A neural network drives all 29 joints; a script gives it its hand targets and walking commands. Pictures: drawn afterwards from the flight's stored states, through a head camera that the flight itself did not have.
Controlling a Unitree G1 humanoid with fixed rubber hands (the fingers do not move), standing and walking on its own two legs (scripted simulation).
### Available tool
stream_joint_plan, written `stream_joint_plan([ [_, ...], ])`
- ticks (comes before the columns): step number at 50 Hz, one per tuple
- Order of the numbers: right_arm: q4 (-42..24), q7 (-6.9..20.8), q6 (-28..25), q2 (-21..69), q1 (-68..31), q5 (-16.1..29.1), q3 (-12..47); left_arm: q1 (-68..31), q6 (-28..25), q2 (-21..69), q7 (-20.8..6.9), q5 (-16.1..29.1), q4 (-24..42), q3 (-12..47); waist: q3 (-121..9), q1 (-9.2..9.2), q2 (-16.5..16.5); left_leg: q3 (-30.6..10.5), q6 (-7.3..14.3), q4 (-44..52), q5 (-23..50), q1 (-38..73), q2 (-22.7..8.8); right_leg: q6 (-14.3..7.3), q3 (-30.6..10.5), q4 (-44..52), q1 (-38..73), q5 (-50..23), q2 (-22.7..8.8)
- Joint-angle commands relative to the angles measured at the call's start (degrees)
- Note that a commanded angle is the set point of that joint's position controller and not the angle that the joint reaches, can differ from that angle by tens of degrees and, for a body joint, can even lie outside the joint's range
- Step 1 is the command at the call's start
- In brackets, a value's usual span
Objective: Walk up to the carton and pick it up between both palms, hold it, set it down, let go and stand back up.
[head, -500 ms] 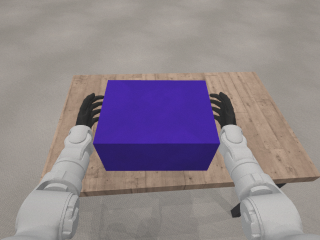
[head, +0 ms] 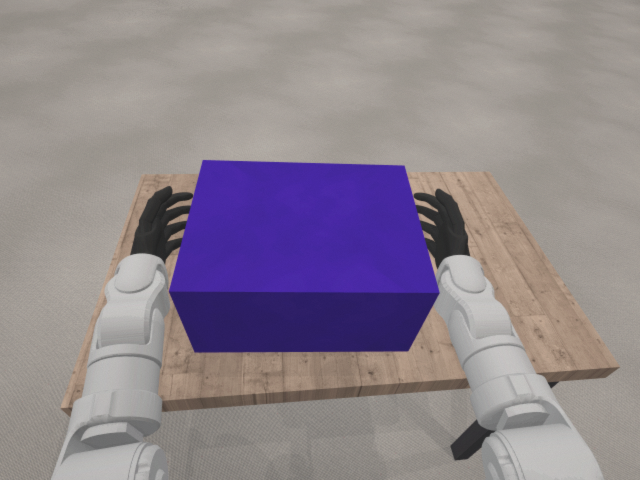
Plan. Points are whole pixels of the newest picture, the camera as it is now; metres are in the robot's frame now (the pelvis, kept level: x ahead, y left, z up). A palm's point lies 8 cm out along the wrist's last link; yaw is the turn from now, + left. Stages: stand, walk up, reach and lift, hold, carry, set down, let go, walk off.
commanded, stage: reach and lift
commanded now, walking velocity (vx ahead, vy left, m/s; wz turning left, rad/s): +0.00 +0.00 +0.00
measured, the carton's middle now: (304, 254) +0.39 +0.00 +0.08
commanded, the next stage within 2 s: hold in 1.58 s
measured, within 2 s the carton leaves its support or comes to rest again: neither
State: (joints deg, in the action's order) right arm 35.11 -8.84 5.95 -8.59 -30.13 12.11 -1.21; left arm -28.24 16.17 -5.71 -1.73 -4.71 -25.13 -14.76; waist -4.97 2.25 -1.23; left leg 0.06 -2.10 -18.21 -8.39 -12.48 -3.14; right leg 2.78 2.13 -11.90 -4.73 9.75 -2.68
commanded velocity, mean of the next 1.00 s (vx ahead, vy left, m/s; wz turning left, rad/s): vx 0.00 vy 0.00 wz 0.00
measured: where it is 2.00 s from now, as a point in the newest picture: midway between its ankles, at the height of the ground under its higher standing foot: outside the picture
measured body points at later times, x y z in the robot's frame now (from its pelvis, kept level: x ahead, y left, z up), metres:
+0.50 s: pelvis -0.02 +0.00 +0.00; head -0.04 +0.02 +0.45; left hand +0.37 +0.18 +0.13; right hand +0.36 -0.20 +0.14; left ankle +0.01 +0.14 -0.75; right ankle -0.05 -0.15 -0.75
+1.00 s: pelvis -0.01 +0.00 +0.00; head -0.02 +0.02 +0.45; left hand +0.35 +0.18 +0.15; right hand +0.35 -0.19 +0.14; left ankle +0.01 +0.14 -0.75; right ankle -0.04 -0.15 -0.75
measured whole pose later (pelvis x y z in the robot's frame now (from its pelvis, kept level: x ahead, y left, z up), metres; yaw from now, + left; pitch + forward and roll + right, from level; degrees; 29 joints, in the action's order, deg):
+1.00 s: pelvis -0.01 +0.00 +0.00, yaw +0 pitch -3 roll +0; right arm 19.1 -8.0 16.8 -8.8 -26.6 13.2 -1.5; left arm -23.1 34.3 -2.0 -5.5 -11.9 0.3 -16.6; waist 0.1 4.4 -2.4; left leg -0.1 -2.4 -15.9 -7.3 -6.0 -2.8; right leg 2.6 2.3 -12.1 0.6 10.0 -2.9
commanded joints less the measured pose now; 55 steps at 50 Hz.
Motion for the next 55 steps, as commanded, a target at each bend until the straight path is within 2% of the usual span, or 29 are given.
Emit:
stream_joint_plan([
  [1, -19.2, 8.1, -1.2, 31.0, -36.3, 0.9, 19.1, -32.8, 0.7, 32.4, -10.8, 1.4, 16.8, 24.9, -21.6, 2.12, 2.7, 1.5, -1.1, -3.4, 26.4, 21.0, 6.7, -1.1, 0.5, -1.4, 2.8, -19.1, 7.0],
  [6, -20.1, 9.4, 0.1, 28.7, -39.3, 0.4, 17.2, -29.1, 4.9, 31.7, -11.4, -1.6, 13.4, 20.8, -14.4, 0.05, 1.2, 2.7, 0.0, -0.1, 18.9, 18.3, 6.6, -1.4, 0.8, 0.3, 2.6, -10.6, 6.7],
  [7, -23.1, 9.7, -0.5, 28.5, -41.3, 0.7, 17.0, -31.1, 4.6, 32.7, -11.3, -0.3, 16.3, 23.1, -17.7, 1.24, 1.2, 2.1, -0.4, 0.2, 17.9, 18.7, 6.4, -1.5, 1.2, -0.2, 2.6, -10.1, 6.9],
  [10, -22.6, 10.2, -0.4, 28.9, -41.6, 0.3, 16.6, -32.1, 5.4, 33.3, -10.5, -0.9, 17.0, 23.2, -17.6, 1.41, 1.9, 2.2, -0.5, -0.1, 17.5, 20.0, 6.4, -1.5, 1.7, -0.2, 1.4, -9.3, 6.9],
  [11, -20.4, 10.7, -0.2, 29.1, -41.9, -0.3, 15.8, -32.5, 5.3, 32.4, -10.3, -1.5, 14.9, 22.9, -15.9, 0.67, 2.3, 2.1, -0.2, 0.9, 13.6, 18.5, 6.0, -1.9, 1.4, 0.2, 0.1, -5.8, 6.6],
  [13, -19.2, 11.7, -0.1, 29.8, -42.4, -0.5, 15.0, -34.8, 5.3, 32.8, -10.2, -0.6, 15.3, 23.3, -15.4, 1.30, 1.7, 2.3, 0.1, 2.1, 9.4, 17.1, 6.1, -1.8, 1.5, 0.4, -0.2, -2.7, 6.3],
  [14, -18.5, 12.0, 0.1, 30.5, -41.4, -0.3, 16.2, -35.3, 5.5, 32.5, -9.8, -1.1, 18.2, 22.8, -16.7, 0.11, 2.1, 2.7, 0.0, 2.0, 10.9, 18.0, 6.1, -1.8, 1.5, -0.2, 0.5, -4.6, 6.2],
  [15, -19.4, 12.2, -0.1, 30.1, -43.3, -1.3, 15.1, -35.4, 5.7, 33.1, -9.9, -0.3, 15.9, 23.5, -18.3, 1.16, 1.0, 2.4, 0.3, 2.1, 9.3, 18.6, 5.8, -1.7, 1.6, 0.0, -0.4, -3.1, 6.2],
  [18, -18.9, 12.4, -0.2, 31.0, -45.4, -1.1, 15.4, -35.4, 5.9, 32.4, -9.8, -0.7, 13.9, 21.9, -16.9, -0.17, 0.2, 2.8, 1.3, 2.8, 7.0, 17.3, 6.2, -1.2, 1.6, 0.2, -1.3, -1.7, 5.7],
  [19, -18.4, 12.3, -0.2, 30.4, -46.1, -1.9, 14.2, -35.1, 6.4, 31.4, -10.0, -1.1, 12.2, 21.1, -15.6, 0.45, -0.1, 3.0, 1.6, 2.7, 6.8, 17.1, 6.1, -1.0, 1.3, 0.6, -1.9, -1.4, 5.4],
  [21, -20.5, 12.0, -0.5, 30.4, -47.3, -1.2, 15.0, -34.8, 6.7, 31.4, -10.3, -0.6, 13.9, 20.4, -17.8, -0.32, -1.3, 3.3, 2.2, 2.7, 8.6, 17.1, 6.2, -0.8, 1.3, 0.3, 0.4, -3.7, 5.6],
  [22, -18.6, 11.8, -0.2, 30.4, -45.7, -1.8, 14.7, -34.5, 6.8, 30.9, -10.5, -0.9, 13.1, 20.4, -17.7, 0.76, -0.7, 3.2, 1.9, 2.2, 10.1, 17.3, 6.3, -0.9, 1.4, 0.1, 1.0, -5.2, 5.8],
  [23, -18.6, 11.4, -0.1, 30.6, -45.9, -1.1, 15.7, -34.8, 6.8, 29.8, -10.6, -1.3, 13.8, 19.5, -18.1, -0.48, -0.2, 3.3, 2.1, 2.0, 11.2, 17.2, 6.4, -1.0, 0.9, 0.1, 1.7, -6.4, 5.6],
  [24, -19.9, 11.3, 0.2, 30.9, -43.0, -0.2, 16.4, -34.2, 7.1, 31.4, -10.4, -0.3, 19.0, 21.9, -21.7, 0.69, 0.9, 3.0, 1.1, 0.7, 16.4, 20.3, 6.3, -0.8, 1.5, -1.1, 3.6, -11.5, 6.1],
  [26, -21.1, 10.7, 0.8, 30.4, -41.9, 0.5, 17.3, -32.9, 7.8, 30.3, -10.3, -1.1, 19.6, 21.8, -21.1, 0.67, 1.4, 3.1, 0.9, 0.2, 18.9, 21.2, 6.6, -0.6, 1.8, -1.0, 4.0, -14.3, 6.2],
  [27, -20.5, 10.4, 1.1, 29.5, -41.6, 0.2, 16.4, -32.5, 8.4, 30.0, -10.9, -0.8, 18.5, 22.3, -19.5, 2.23, 1.9, 3.0, 0.9, 0.2, 18.2, 21.3, 6.7, -0.4, 1.6, -0.6, 3.1, -13.7, 6.0],
  [28, -22.7, 10.0, 1.1, 29.9, -41.7, 1.0, 17.7, -31.0, 8.5, 29.7, -11.2, -0.8, 19.5, 21.4, -19.2, 1.06, 0.4, 2.8, 1.2, -0.2, 19.8, 20.2, 6.8, -0.1, 1.4, -0.8, 4.5, -15.9, 6.0],
  [29, -20.7, 9.6, 1.8, 29.1, -40.3, 0.1, 16.5, -31.0, 9.1, 27.8, -11.9, -1.9, 17.1, 19.5, -16.1, 1.73, -0.2, 3.2, 1.6, 0.3, 18.3, 19.0, 7.2, 0.1, 0.8, -0.4, 4.8, -16.2, 5.5],
  [31, -22.4, 9.1, 2.3, 28.7, -39.6, 1.5, 17.8, -29.4, 9.6, 27.7, -12.2, -2.3, 20.9, 20.4, -16.9, 1.40, 0.3, 3.0, 1.1, 0.1, 21.4, 20.2, 6.9, 0.1, 1.4, -0.9, 6.5, -18.9, 5.8],
  [33, -29.0, 8.6, 2.6, 29.6, -39.0, 4.2, 21.0, -28.9, 10.6, 28.8, -12.2, -0.9, 28.4, 23.2, -21.7, 1.68, 1.9, 2.9, 0.2, -1.7, 27.7, 22.7, 7.0, 0.1, 1.1, -2.4, 10.2, -26.4, 6.2],
  [34, -27.9, 8.6, 3.1, 27.6, -37.4, 3.2, 19.1, -29.4, 10.4, 27.7, -12.0, -1.0, 28.3, 22.7, -20.1, 2.65, 2.4, 2.2, -0.3, -1.4, 26.4, 22.6, 6.9, 0.1, 1.6, -1.8, 8.4, -24.2, 6.2],
  [35, -32.3, 8.5, 2.8, 27.4, -36.6, 4.5, 20.2, -27.5, 10.5, 28.7, -11.8, 0.3, 32.4, 24.5, -22.6, 2.75, 2.4, 1.9, -0.9, -2.5, 30.8, 23.9, 6.9, 0.3, 2.0, -2.8, 9.3, -27.9, 6.7],
  [39, -32.4, 7.9, 5.2, 24.8, -33.2, 4.8, 20.3, -23.8, 13.4, 26.7, -12.2, -1.2, 32.5, 24.7, -15.9, 3.14, 3.1, 2.0, -1.0, -1.8, 28.7, 23.7, 6.6, 0.0, 2.0, -1.7, 7.9, -25.0, 6.7],
  [42, -31.9, 8.2, 6.5, 23.6, -32.9, 4.1, 19.1, -24.1, 14.6, 25.3, -12.9, -1.8, 32.2, 23.2, -12.5, 2.95, 1.2, 2.3, -0.7, -0.2, 25.1, 21.4, 6.2, 0.0, 2.0, -1.2, 7.5, -21.0, 6.5],
  [43, -33.9, 8.5, 6.3, 24.0, -35.1, 4.9, 19.6, -26.0, 14.8, 26.2, -12.8, -1.6, 33.1, 24.3, -15.3, 2.60, 2.6, 2.3, -0.9, -0.6, 25.2, 22.6, 6.1, -0.3, 2.3, -1.5, 6.9, -20.4, 6.6],
  [45, -40.1, 8.6, 5.7, 25.1, -39.3, 4.7, 20.2, -27.7, 14.5, 26.7, -12.4, 0.7, 35.6, 25.6, -19.7, 2.48, 0.9, 1.9, -0.5, -0.8, 24.6, 22.3, 6.1, -0.3, 2.0, -1.5, 7.1, -19.7, 6.6],
  [49, -35.6, 9.7, 6.8, 24.1, -38.8, 5.0, 19.9, -30.4, 14.5, 26.5, -10.7, 0.9, 35.2, 26.4, -20.4, 1.79, 3.2, 1.3, -1.1, -0.7, 23.4, 22.9, 5.8, -0.9, 2.7, -1.8, 4.4, -16.2, 7.0],
  [51, -34.1, 9.9, 7.3, 25.2, -39.6, 5.0, 20.6, -29.1, 15.6, 25.9, -10.9, -0.1, 32.8, 24.1, -19.6, 0.46, 2.2, 1.9, 0.0, -0.3, 20.1, 21.9, 6.2, -1.1, 1.7, -0.9, 4.8, -14.5, 6.3],
  [55, -28.1, 10.5, 8.1, 25.0, -43.0, 2.7, 16.7, -33.6, 16.3, 24.9, -12.0, -0.8, 27.3, 21.3, -14.7, 1.35, 0.3, 2.9, 1.3, 2.5, 11.9, 17.8, 6.2, -0.8, 1.9, 0.1, 2.9, -7.4, 5.6],
])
